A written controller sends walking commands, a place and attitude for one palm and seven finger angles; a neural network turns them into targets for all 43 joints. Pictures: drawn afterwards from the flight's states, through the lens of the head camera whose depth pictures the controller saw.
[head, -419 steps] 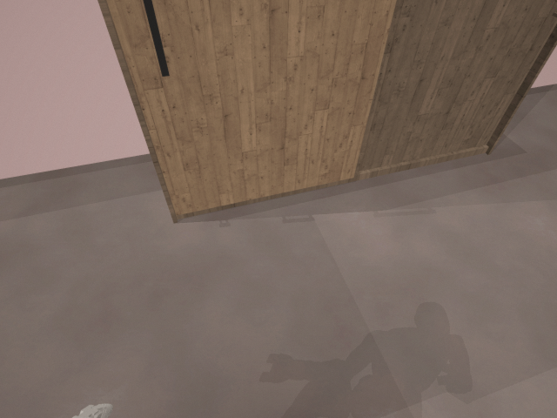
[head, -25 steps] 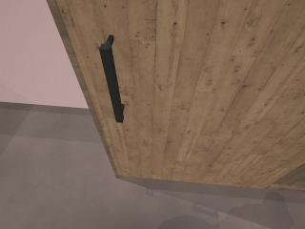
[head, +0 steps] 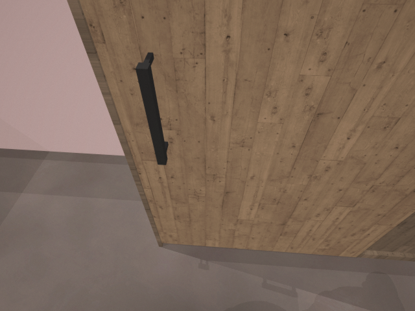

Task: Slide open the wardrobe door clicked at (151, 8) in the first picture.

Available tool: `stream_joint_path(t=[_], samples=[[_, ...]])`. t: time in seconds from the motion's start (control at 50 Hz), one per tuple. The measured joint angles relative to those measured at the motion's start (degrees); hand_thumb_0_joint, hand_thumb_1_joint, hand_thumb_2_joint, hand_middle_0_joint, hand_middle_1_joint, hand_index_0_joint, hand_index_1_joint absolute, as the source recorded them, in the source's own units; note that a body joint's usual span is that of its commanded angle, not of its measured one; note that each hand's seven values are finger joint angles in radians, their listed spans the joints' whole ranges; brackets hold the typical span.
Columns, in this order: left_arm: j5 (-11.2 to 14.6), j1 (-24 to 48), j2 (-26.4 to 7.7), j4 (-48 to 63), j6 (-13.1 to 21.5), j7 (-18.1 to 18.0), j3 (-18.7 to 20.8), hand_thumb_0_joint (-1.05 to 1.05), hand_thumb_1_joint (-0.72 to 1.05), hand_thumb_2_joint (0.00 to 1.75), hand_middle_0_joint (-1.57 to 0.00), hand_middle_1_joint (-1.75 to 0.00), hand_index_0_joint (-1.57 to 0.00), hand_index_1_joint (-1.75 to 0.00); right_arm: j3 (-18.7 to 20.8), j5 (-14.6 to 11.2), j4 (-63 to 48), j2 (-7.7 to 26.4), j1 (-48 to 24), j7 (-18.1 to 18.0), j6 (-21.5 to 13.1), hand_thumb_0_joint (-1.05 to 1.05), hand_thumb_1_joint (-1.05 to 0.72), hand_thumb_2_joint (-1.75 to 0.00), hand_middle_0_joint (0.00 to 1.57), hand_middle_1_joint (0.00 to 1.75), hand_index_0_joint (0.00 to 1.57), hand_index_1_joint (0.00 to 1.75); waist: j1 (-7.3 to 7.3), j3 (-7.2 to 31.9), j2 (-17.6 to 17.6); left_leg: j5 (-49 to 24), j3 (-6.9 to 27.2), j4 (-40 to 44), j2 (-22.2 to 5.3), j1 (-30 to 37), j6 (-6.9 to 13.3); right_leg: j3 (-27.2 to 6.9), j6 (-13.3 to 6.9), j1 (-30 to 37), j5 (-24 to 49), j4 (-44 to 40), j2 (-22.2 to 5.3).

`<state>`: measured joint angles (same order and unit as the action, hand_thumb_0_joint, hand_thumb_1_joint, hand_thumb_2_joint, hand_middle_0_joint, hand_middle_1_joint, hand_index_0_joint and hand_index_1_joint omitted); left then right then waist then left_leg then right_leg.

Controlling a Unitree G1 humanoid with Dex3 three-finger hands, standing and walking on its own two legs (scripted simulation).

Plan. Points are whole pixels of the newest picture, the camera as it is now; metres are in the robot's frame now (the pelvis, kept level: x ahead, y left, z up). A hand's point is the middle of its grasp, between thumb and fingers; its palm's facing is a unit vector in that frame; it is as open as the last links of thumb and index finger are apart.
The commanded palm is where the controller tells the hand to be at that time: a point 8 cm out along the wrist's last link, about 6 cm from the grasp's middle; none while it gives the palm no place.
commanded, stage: come to a stop and stand still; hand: left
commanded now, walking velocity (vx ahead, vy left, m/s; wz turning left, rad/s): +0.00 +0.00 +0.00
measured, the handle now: (156, 115) +0.48 +0.15 +0.11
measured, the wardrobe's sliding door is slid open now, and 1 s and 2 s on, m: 0.00 0.00 0.00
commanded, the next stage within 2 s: look again from close up in 0.98 s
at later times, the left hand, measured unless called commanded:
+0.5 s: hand out of the picture +0.01 +0.20 -0.17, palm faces -0.01 -0.98 -0.22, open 7.4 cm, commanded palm none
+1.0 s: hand out of the picture +0.04 +0.21 -0.17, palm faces -0.02 -0.98 -0.19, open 7.4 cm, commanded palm none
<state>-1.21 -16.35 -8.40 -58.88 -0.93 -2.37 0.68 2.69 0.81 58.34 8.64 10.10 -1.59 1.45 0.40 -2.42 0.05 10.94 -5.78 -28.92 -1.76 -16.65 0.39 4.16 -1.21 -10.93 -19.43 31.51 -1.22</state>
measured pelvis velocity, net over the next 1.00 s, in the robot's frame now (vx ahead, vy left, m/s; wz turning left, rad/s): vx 0.03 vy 0.04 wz -0.03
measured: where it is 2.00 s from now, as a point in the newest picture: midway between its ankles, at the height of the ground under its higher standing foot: outside the picture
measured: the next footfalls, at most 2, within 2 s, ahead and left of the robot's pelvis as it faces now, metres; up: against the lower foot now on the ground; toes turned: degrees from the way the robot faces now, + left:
none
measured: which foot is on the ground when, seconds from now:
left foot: down 0.00-1.00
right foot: down 0.00-1.00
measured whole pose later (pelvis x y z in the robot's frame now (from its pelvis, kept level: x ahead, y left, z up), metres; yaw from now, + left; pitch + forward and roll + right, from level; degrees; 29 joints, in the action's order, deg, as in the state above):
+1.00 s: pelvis +0.03 +0.04 +0.00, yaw -1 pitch +0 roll +0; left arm -1.0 -16.1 -9.7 -61.7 0.3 -2.1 -0.9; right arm 0.0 0.8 61.6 9.8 13.5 -1.3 -1.5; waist 0.3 -1.4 -1.0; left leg 13.1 -7.5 -27.3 0.5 -14.4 3.4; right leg 2.0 2.0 -7.8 -18.6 26.5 -3.1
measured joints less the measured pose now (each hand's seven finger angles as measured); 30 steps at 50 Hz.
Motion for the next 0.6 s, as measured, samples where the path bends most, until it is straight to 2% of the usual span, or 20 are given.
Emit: stream_joint_path(t=[0.12,0.28,0.34,0.42,0.6], samples=[[0.2,-1.3,0.1,-1.3,0.1,0.4,-0.7,0.01,0.92,0.90,-0.20,-0.30,-0.20,-0.30,-0.9,0.2,2.5,0.2,3.0,0.3,0.0,0.00,-0.93,-0.90,0.20,0.30,0.19,0.29,-0.02,1.1,-1.0,-1.4,0.4,2.2,-0.7,0.9,-0.1,0.4,-0.1,1.7,2.3,-3.9,1.0],[0.3,-2.3,1.2,-3.1,1.2,0.3,-1.4,0.00,0.91,0.90,-0.20,-0.30,-0.20,-0.30,-2.2,0.1,5.4,-1.0,7.1,0.4,-0.5,0.00,-0.91,-0.90,0.20,0.30,0.19,0.29,0.05,0.4,-1.0,-1.9,0.7,3.1,-1.0,0.5,0.0,0.6,0.2,2.5,4.4,-7.4,1.5],[0.2,-3.1,2.0,-2.8,1.7,0.1,-2.2,0.00,0.91,0.90,-0.20,-0.30,-0.20,-0.30,-1.9,0.3,3.7,-0.5,7.8,0.9,-0.4,0.00,-0.91,-0.90,0.20,0.30,0.19,0.29,-1.12,-0.3,1.0,0.4,1.2,-1.5,-1.4,-2.3,0.5,0.4,0.5,0.8,3.6,-5.3,2.0],[0.3,-2.8,1.7,-3.1,1.6,0.1,-2.0,0.00,0.91,0.90,-0.20,-0.30,-0.20,-0.30,-2.2,0.4,2.2,-0.5,9.4,0.9,-1.4,0.01,-0.91,-0.90,0.20,0.30,0.19,0.29,-2.20,0.2,2.4,2.0,0.8,-3.5,-0.2,-3.0,1.8,0.0,1.2,-0.4,1.4,-2.0,0.6],[0.4,-0.7,-0.4,-1.4,1.8,-0.3,-1.3,0.00,0.91,0.90,-0.19,-0.30,-0.20,-0.30,-3.0,0.6,3.1,-0.8,9.4,0.6,-1.5,0.03,-0.93,-0.90,0.20,0.30,0.20,0.29,-1.15,2.3,2.4,2.3,-0.9,-1.6,2.0,-1.0,3.1,-1.5,2.6,-0.1,0.0,-1.2,-1.8]])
